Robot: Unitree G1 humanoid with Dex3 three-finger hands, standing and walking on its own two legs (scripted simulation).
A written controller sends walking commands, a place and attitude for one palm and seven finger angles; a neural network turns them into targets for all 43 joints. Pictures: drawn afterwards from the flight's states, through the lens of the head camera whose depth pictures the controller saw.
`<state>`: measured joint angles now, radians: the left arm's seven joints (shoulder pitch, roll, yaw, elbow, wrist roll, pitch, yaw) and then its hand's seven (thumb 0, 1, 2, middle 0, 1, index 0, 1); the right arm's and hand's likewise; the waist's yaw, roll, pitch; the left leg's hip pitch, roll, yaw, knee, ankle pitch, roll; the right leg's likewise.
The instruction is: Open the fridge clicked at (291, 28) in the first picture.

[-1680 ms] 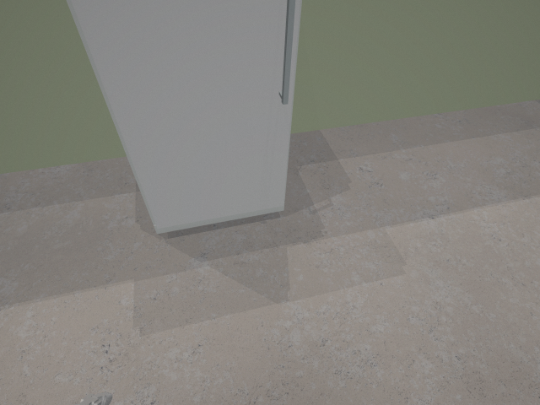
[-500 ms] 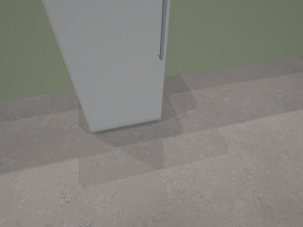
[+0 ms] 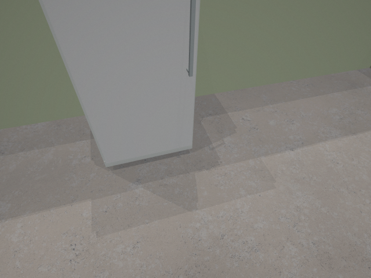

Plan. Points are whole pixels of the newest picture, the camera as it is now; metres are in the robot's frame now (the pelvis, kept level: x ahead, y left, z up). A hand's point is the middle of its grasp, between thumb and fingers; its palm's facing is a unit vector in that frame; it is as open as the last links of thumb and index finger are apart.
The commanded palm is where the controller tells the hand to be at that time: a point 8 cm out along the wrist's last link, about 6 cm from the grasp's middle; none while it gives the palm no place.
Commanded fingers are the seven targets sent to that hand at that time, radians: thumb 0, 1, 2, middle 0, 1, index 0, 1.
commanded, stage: walk to a spot facing it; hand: right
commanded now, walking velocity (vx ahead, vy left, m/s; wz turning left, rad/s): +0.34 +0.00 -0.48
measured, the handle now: (190, 26) +1.05 +0.04 +0.12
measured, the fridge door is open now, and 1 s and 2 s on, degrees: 0 0 0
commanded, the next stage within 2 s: turn to face it in 0.46 s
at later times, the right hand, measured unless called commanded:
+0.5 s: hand out of the picture +0.15 -0.25 -0.17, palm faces +0.16 +0.97 -0.16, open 7.3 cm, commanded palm none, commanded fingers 0.00 -0.90 -0.90 0.20 0.30 0.20 0.30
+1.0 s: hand (275, 219) +0.35 -0.25 -0.18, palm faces +0.05 +0.97 -0.22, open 7.3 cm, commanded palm none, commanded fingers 0.00 -0.90 -0.90 0.20 0.30 0.20 0.30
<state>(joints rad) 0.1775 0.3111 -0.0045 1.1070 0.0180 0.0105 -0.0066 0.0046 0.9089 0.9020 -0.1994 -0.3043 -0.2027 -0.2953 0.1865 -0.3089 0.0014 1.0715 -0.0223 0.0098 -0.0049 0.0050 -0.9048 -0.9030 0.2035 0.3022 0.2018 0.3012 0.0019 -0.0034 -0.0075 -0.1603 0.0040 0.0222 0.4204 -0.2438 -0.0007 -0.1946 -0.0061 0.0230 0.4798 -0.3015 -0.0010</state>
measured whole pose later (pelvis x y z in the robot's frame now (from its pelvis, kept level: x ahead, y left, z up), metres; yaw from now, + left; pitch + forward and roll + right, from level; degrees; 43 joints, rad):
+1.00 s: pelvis +0.30 -0.06 -0.01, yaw +1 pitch +0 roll +0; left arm 0.11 0.19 0.05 0.94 0.02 0.00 0.02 0.00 0.91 0.90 -0.20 -0.30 -0.20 -0.29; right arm 0.22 -0.19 -0.07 0.99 -0.03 0.02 -0.01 0.00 -0.92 -0.90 0.20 0.30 0.20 0.30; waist -0.03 0.00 0.05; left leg -0.36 -0.07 0.00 0.53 -0.17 0.07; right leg -0.46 -0.09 -0.03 0.84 -0.39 0.05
